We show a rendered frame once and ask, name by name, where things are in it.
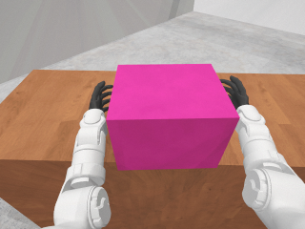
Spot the right robot upper arm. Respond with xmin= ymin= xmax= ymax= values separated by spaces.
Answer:
xmin=242 ymin=168 xmax=305 ymax=229

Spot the pedestal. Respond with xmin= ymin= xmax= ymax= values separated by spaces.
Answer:
xmin=0 ymin=70 xmax=305 ymax=229

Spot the right robot hand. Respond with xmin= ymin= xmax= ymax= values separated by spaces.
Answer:
xmin=219 ymin=75 xmax=250 ymax=110

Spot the carton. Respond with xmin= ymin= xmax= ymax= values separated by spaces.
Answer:
xmin=106 ymin=64 xmax=240 ymax=171

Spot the left robot hand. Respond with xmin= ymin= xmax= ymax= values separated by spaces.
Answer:
xmin=89 ymin=81 xmax=113 ymax=112

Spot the left robot upper arm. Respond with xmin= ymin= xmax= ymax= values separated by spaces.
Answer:
xmin=40 ymin=185 xmax=112 ymax=229

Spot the left robot forearm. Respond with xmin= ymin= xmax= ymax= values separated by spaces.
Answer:
xmin=53 ymin=109 xmax=108 ymax=224

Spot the right robot forearm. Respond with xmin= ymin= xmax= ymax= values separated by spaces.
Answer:
xmin=235 ymin=105 xmax=298 ymax=177

